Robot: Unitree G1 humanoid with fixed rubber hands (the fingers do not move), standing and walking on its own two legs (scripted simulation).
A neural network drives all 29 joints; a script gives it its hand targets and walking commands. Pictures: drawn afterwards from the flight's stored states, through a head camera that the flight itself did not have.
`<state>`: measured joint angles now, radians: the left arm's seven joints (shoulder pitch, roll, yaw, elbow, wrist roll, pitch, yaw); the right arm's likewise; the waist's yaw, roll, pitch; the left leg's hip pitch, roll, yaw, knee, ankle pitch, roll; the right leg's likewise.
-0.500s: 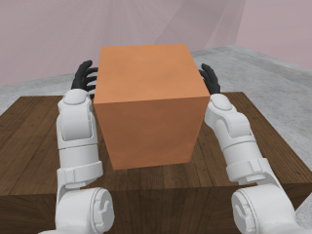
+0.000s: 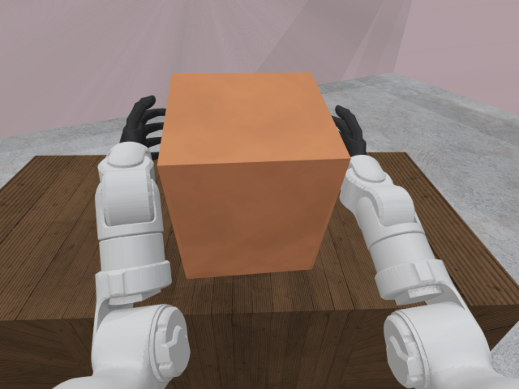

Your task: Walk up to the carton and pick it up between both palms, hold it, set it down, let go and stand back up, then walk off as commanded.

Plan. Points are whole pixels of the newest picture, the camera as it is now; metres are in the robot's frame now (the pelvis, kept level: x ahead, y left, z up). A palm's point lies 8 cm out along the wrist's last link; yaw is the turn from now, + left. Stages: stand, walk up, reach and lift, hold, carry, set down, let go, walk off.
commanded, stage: hold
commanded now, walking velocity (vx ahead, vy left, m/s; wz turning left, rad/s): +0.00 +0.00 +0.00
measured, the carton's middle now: (247, 178) +0.39 +0.01 +0.20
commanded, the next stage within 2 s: none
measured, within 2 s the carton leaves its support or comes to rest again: neither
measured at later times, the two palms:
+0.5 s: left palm (139, 151) +0.35 +0.16 +0.27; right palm (354, 160) +0.36 -0.14 +0.24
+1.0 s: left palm (137, 151) +0.36 +0.16 +0.26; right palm (350, 157) +0.36 -0.14 +0.24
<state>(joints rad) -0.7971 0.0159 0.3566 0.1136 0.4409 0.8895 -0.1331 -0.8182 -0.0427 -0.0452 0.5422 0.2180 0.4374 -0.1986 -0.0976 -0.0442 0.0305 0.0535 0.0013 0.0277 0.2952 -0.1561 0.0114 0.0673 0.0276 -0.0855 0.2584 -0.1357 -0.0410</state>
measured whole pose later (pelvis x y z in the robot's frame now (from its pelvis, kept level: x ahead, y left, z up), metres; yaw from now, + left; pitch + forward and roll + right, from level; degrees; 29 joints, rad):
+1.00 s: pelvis +0.00 +0.00 +0.00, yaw +0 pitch -11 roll +0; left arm -0.78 0.02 0.35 0.09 0.43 0.89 -0.13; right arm -0.81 -0.05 -0.04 0.51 0.24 0.45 -0.21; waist -0.10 -0.05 0.03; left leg 0.05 0.00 0.02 0.30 -0.16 0.01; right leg 0.07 0.03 -0.09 0.26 -0.14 -0.04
